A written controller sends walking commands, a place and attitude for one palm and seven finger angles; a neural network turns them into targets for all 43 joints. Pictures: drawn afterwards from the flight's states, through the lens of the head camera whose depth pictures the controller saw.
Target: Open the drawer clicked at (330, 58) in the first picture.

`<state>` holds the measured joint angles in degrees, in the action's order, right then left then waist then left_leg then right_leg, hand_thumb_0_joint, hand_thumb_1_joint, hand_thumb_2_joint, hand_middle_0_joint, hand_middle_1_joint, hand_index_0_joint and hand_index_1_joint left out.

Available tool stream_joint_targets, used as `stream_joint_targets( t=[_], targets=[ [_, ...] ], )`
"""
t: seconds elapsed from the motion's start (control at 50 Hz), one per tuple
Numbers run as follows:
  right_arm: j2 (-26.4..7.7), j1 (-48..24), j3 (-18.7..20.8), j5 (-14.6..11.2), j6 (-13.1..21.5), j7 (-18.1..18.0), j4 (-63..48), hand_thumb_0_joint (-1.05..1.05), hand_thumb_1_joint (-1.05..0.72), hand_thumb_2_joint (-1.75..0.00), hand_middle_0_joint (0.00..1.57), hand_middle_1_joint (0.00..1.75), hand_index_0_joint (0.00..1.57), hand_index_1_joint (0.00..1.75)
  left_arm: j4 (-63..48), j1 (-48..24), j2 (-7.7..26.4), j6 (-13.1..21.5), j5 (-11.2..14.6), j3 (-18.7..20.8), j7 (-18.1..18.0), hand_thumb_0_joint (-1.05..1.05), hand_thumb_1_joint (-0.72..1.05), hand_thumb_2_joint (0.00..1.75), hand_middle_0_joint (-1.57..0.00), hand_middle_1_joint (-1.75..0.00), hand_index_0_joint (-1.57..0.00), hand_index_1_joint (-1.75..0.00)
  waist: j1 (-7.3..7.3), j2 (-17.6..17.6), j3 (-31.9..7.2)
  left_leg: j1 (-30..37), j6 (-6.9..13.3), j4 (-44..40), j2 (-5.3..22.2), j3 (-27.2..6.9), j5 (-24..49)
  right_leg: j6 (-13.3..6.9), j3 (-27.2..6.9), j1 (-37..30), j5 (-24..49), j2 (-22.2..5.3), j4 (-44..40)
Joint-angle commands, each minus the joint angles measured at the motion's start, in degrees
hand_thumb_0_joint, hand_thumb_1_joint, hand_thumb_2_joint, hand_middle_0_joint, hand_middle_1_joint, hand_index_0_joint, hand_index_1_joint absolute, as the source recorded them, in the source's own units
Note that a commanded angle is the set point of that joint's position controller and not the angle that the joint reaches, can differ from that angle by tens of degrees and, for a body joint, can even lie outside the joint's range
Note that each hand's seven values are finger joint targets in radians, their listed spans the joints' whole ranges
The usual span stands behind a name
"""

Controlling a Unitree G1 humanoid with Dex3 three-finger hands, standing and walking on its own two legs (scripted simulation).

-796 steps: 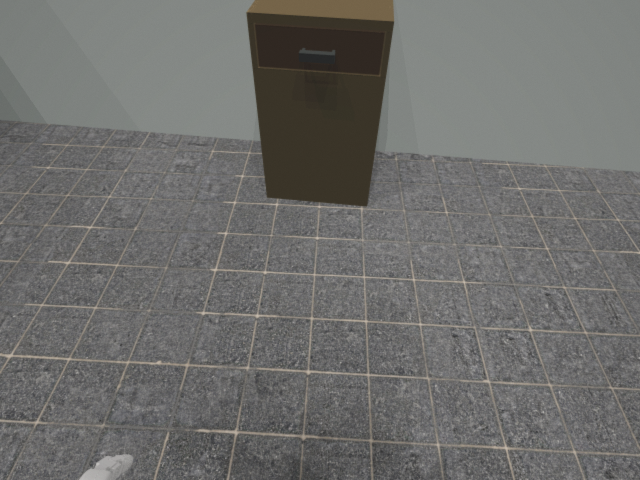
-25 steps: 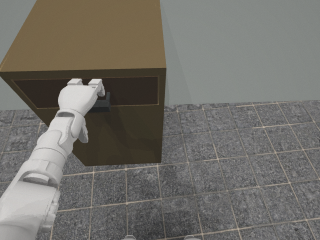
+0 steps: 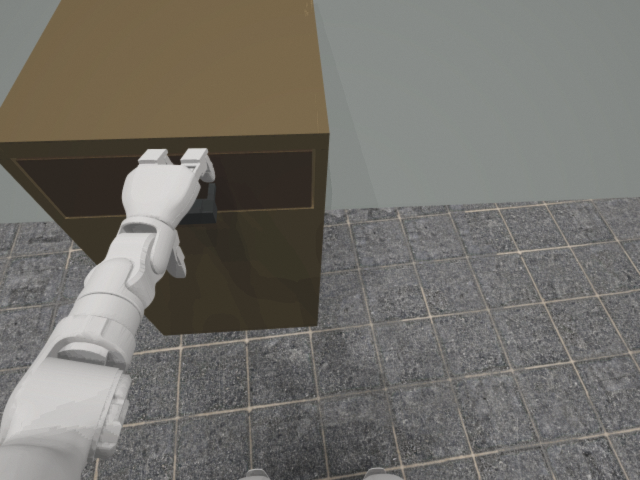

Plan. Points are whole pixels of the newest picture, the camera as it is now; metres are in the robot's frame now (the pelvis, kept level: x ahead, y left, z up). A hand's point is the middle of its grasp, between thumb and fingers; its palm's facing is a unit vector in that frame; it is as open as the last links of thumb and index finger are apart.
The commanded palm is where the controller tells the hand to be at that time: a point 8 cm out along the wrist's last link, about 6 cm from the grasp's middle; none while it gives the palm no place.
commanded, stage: lower the fingers behind the handle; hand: left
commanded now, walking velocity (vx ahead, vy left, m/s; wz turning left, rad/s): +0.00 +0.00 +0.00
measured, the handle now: (178, 201) +0.53 +0.21 -0.03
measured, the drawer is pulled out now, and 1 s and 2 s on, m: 0.00 0.00 0.00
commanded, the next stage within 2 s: close the thumb around the handle in 1.44 s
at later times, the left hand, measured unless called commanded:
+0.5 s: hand (176, 229) +0.46 +0.20 -0.02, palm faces -0.04 -0.04 -1.00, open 13.9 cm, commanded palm +0.45 +0.20 +0.03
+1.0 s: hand (179, 238) +0.47 +0.20 -0.05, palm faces -0.06 -0.04 -1.00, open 14.0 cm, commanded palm +0.45 +0.20 +0.00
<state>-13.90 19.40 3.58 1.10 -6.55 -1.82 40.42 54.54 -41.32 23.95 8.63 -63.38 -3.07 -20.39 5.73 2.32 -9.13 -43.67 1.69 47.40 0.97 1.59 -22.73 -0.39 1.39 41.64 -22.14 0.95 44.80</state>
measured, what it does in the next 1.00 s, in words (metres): stands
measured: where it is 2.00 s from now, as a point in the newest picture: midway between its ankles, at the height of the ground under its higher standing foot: outside the picture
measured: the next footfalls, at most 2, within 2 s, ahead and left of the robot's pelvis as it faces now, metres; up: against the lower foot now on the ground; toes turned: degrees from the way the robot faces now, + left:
none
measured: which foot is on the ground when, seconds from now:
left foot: down 0.00-1.00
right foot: down 0.00-1.00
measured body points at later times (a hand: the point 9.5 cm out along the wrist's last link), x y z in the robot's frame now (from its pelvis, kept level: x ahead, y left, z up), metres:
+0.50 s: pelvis -0.01 +0.00 -0.01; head +0.10 +0.00 +0.42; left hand +0.46 +0.20 +0.04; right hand +0.00 -0.28 -0.14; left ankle -0.01 +0.10 -0.70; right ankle -0.02 -0.12 -0.70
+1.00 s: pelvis -0.01 +0.00 -0.03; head +0.11 +0.00 +0.40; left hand +0.47 +0.20 +0.01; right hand -0.01 -0.28 -0.16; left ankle -0.01 +0.10 -0.70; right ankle -0.02 -0.12 -0.70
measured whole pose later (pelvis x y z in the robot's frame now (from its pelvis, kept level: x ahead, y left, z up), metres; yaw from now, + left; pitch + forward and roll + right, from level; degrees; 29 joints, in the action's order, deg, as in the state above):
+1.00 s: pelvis -0.01 +0.00 -0.03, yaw -1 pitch +26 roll -2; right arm -14.1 19.7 3.3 2.2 -5.2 -1.0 41.7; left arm 61.8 -44.3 26.2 4.5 -64.2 -0.6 -24.5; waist 7.2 3.0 -11.0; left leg -57.7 1.6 58.4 2.1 1.6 -26.3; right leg -0.6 1.3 55.8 -25.4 1.8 55.6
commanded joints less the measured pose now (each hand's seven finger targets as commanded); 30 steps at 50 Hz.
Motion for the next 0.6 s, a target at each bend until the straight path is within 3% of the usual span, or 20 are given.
stream_joint_targets(
  t=[0.0,0.04,0.12,0.18,0.2,0.26,0.3,0.32,0.34,0.38,0.44,0.46,0.48,0.54,0.58],
  targets=[
    [-8.8,5.4,2.9,1.0,0.6,1.4,-3.3,0.0,-0.9,-0.9,0.2,0.3,0.2,0.3,-4.4,-21.5,15.2,-7.4,-1.2,7.5,-8.5,0.0,-0.5,0.3,-0.3,-1.2,-0.3,-1.2,-1.66,3.0,-22.7,14.4,0.0,-2.0,-1.7,-1.0,26.9,-2.5,1.5,-5.6,20.3,2.6,-0.9],
    [-8.9,5.9,3.2,0.8,0.5,1.9,-3.5,0.0,-0.9,-0.9,0.2,0.3,0.2,0.3,-4.1,-23.5,11.3,-10.8,-1.3,4.0,-8.7,0.0,-0.5,0.3,-0.3,-1.2,-0.3,-1.2,-0.5,2.7,-25.4,16.1,0.0,-1.8,-1.5,-0.5,27.8,-2.2,1.4,-6.7,22.0,2.7,-1.4],
    [-9.4,6.8,3.9,0.2,0.2,1.1,-3.3,0.0,-0.9,-0.9,0.2,0.3,0.2,0.3,-7.3,-27.9,11.1,-12.0,0.9,2.4,-4.6,0.0,-0.5,0.3,-0.3,-1.2,-0.3,-1.2,1.68,-0.2,-30.0,20.5,0.6,-1.8,-1.2,-1.0,28.5,-1.3,0.3,-10.1,24.6,2.6,-3.3],
    [-9.1,7.0,3.5,0.0,0.7,-0.4,-2.7,0.0,-0.9,-0.9,0.2,0.3,0.2,0.3,-7.6,-30.3,8.1,-8.9,2.1,-1.3,-1.4,0.0,-0.5,0.3,-0.3,-1.2,-0.3,-1.2,3.74,-0.6,-24.0,19.6,1.0,-2.7,-1.2,-1.9,23.6,-1.1,0.3,-6.8,20.1,2.3,-4.7],
    [-9.2,6.9,3.5,0.0,1.0,-0.8,-2.3,0.0,-0.9,-0.9,0.2,0.3,0.2,0.3,-7.5,-30.3,9.2,-7.5,1.9,-0.4,-1.1,0.0,-0.5,0.3,-0.3,-1.2,-0.3,-1.2,3.89,-1.6,-21.7,18.6,1.2,-2.7,-1.2,-2.0,21.6,-1.1,0.2,-5.7,18.5,2.2,-4.8],
    [-9.0,6.8,2.9,0.3,1.4,-1.3,-1.8,0.0,-0.9,-0.9,0.2,0.3,0.2,0.3,-6.4,-28.5,11.9,-4.4,1.1,1.7,-1.2,0.0,-0.5,0.3,-0.3,-1.2,-0.3,-1.2,2.66,1.3,-20.0,16.6,1.2,-2.3,-1.5,-2.2,20.1,-1.7,0.2,-3.6,16.3,2.2,-3.9],
    [-8.9,7.0,2.5,0.2,1.5,-1.0,-1.5,0.0,-0.9,-0.9,0.2,0.3,0.2,0.3,-2.6,-25.6,11.8,-3.9,0.1,2.1,-1.9,0.0,-0.5,0.3,-0.3,-1.2,-0.3,-1.2,2.13,1.5,-16.4,13.1,0.9,-1.7,-1.5,-2.3,18.6,-2.0,0.6,-1.0,14.6,2.3,-2.7],
    [-8.7,6.9,2.6,0.4,1.6,-0.6,-1.8,0.0,-0.9,-0.9,0.2,0.3,0.2,0.3,-1.6,-23.5,10.9,-4.0,0.0,2.0,-2.4,0.0,-0.5,0.3,-0.3,-1.2,-0.3,-1.2,1.51,2.1,-17.2,12.5,0.9,-1.3,-1.6,-1.9,18.9,-2.1,0.6,-1.0,14.9,2.3,-2.3],
    [-8.8,6.9,2.4,0.5,1.5,-0.2,-1.9,0.0,-0.9,-0.9,0.2,0.3,0.2,0.3,-0.8,-22.3,12.1,-4.3,-0.1,3.2,-3.1,0.0,-0.5,0.3,-0.3,-1.2,-0.3,-1.2,0.78,2.4,-17.7,11.7,0.7,-1.0,-1.6,-1.9,19.4,-2.3,0.8,-1.2,15.3,2.4,-1.6],
    [-8.9,7.2,2.6,0.7,1.3,0.3,-2.4,0.0,-0.9,-0.9,0.2,0.3,0.2,0.3,-0.5,-20.9,12.8,-5.0,-0.3,4.4,-4.1,0.0,-0.5,0.3,-0.3,-1.2,-0.3,-1.2,-0.03,3.2,-21.7,11.8,0.6,0.1,-1.6,-1.4,22.0,-2.3,0.7,-2.2,17.7,2.5,-0.1],
    [-9.1,7.0,2.8,0.9,1.1,0.7,-2.9,0.0,-0.9,-0.9,0.2,0.3,0.2,0.3,-1.4,-21.6,13.2,-6.3,-0.8,4.8,-5.8,0.0,-0.5,0.3,-0.3,-1.2,-0.3,-1.2,-0.02,2.9,-23.6,10.6,0.5,1.3,-1.5,-0.9,23.2,-2.1,0.5,-2.8,19.8,2.5,0.9],
    [-9.0,7.2,3.0,1.1,1.3,0.8,-2.5,0.0,-0.9,-0.9,0.2,0.3,0.2,0.3,-2.7,-24.3,12.5,-6.3,-0.9,4.4,-6.2,0.0,-0.5,0.3,-0.3,-1.2,-0.3,-1.2,0.9,2.0,-24.9,11.0,0.6,1.8,-1.3,-1.4,23.9,-2.0,0.7,-2.6,20.3,2.5,1.4],
    [-9.2,7.6,3.3,1.0,1.3,0.9,-2.6,0.0,-0.9,-0.9,0.2,0.3,0.2,0.3,-3.5,-24.2,12.7,-6.3,-1.2,4.6,-6.6,0.0,-0.5,0.3,-0.3,-1.2,-0.3,-1.2,0.79,2.3,-26.1,11.9,0.5,2.1,-1.2,-1.5,24.1,-1.9,0.6,-2.2,20.1,2.5,1.6],
    [-9.2,7.7,3.3,0.9,1.2,1.0,-2.1,0.0,-0.9,-0.9,0.2,0.3,0.2,0.3,-1.3,-24.2,11.1,-8.4,-0.9,3.3,-7.3,0.0,-0.5,0.3,-0.3,-1.2,-0.3,-1.2,1.5,1.4,-25.2,11.3,0.5,2.1,-1.2,-1.5,22.6,-1.8,0.8,-1.7,19.0,2.7,1.3],
    [-9.6,7.9,3.2,0.9,1.2,1.0,-1.4,0.0,-0.9,-0.9,0.2,0.3,0.2,0.3,0.1,-24.8,12.0,-9.4,-0.7,3.7,-7.2,0.0,-0.5,0.3,-0.3,-1.2,-0.3,-1.2,2.0,0.5,-25.3,10.7,0.8,2.3,-1.3,-1.4,21.8,-1.5,0.5,-1.8,19.0,2.6,1.1]
  ],
)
